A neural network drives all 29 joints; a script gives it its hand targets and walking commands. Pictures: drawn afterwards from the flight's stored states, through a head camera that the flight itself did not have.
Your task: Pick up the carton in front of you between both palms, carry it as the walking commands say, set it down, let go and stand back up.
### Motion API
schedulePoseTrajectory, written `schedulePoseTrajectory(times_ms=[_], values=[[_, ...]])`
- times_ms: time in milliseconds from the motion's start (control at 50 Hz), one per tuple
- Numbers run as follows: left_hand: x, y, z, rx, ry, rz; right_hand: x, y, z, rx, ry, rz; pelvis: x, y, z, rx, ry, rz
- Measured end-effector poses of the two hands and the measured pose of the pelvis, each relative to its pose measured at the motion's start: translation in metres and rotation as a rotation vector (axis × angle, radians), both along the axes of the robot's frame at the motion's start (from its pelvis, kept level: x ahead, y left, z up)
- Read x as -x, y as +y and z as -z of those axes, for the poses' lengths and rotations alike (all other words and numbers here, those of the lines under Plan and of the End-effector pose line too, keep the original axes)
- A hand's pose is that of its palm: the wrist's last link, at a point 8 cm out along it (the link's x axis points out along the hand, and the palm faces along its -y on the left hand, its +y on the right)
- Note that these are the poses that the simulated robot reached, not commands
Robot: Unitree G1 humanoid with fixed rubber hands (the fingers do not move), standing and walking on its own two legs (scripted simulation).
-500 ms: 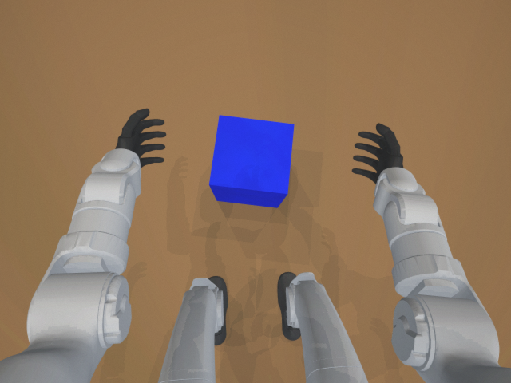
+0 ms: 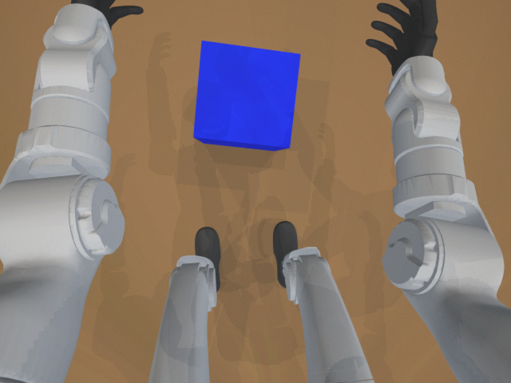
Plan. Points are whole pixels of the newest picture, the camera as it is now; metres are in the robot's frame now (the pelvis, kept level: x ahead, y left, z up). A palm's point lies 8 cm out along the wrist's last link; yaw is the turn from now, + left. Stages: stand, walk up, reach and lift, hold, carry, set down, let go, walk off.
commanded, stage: reach and lift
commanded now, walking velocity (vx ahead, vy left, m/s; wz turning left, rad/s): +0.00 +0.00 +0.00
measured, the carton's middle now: (244, 105) +0.53 -0.02 -0.53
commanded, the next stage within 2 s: none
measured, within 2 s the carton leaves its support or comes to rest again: leaves its support in 1.68 s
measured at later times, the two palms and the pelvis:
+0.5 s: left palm (152, 85) +0.54 +0.17 -0.36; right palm (342, 105) +0.49 -0.21 -0.36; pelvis -0.05 -0.01 -0.21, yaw -2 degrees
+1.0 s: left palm (169, 94) +0.55 +0.15 -0.47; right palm (321, 108) +0.50 -0.20 -0.47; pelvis -0.05 +0.00 -0.29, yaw -2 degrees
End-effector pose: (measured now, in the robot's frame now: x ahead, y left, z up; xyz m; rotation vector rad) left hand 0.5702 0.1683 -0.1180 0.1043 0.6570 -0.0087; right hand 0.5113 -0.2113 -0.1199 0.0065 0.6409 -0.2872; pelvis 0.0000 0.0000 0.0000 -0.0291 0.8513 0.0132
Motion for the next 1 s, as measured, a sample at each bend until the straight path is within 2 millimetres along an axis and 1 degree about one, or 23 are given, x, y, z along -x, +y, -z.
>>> schedulePoseTrajectory(times_ms=[80,160,240,360,440,520,580,640,760,820,860,900,1000], values=[[0.003,-0.004,0.025,0.005,0.017,-0.002,0.004,0.001,0.025,-0.005,0.015,0.005,-0.004,-0.001,0.011,0.002,0.041,0.004],[0.011,-0.007,0.063,0.006,0.039,-0.009,0.010,0.001,0.062,-0.006,0.036,0.008,-0.002,-0.002,0.036,0.002,0.075,0.009],[0.020,-0.007,0.110,0.000,0.049,-0.022,0.016,0.002,0.108,-0.004,0.050,0.010,0.005,-0.004,0.074,0.004,0.089,0.010],[0.026,-0.002,0.182,-0.017,0.032,-0.039,0.019,0.001,0.177,0.003,0.050,0.001,0.025,-0.006,0.141,0.008,0.049,0.010],[0.027,-0.001,0.221,-0.019,0.025,-0.043,0.019,0.001,0.216,0.004,0.053,-0.003,0.039,-0.006,0.184,0.013,-0.009,0.011],[0.026,-0.003,0.252,-0.017,0.025,-0.043,0.018,0.003,0.248,-0.005,0.058,-0.005,0.052,-0.005,0.219,0.017,-0.076,0.013],[0.025,-0.005,0.271,-0.016,0.032,-0.042,0.017,0.005,0.269,-0.012,0.066,-0.009,0.059,-0.004,0.238,0.019,-0.121,0.013],[0.025,-0.006,0.290,-0.015,0.046,-0.039,0.017,0.007,0.289,-0.016,0.080,-0.016,0.063,-0.003,0.253,0.020,-0.157,0.013],[0.026,-0.007,0.330,-0.013,0.072,-0.027,0.018,0.009,0.329,-0.019,0.108,-0.034,0.063,-0.002,0.274,0.022,-0.204,0.013],[0.025,-0.008,0.346,-0.011,0.069,-0.025,0.016,0.009,0.344,-0.016,0.108,-0.039,0.061,-0.002,0.282,0.021,-0.228,0.013],[0.026,-0.009,0.352,-0.010,0.068,-0.023,0.016,0.009,0.350,-0.015,0.109,-0.040,0.058,-0.002,0.286,0.019,-0.239,0.014],[0.026,-0.010,0.354,-0.009,0.061,-0.022,0.014,0.011,0.351,-0.015,0.102,-0.043,0.055,-0.002,0.289,0.019,-0.241,0.015],[0.023,-0.014,0.347,-0.003,0.032,-0.021,0.008,0.015,0.345,-0.017,0.074,-0.050,0.051,-0.003,0.294,0.018,-0.243,0.017]])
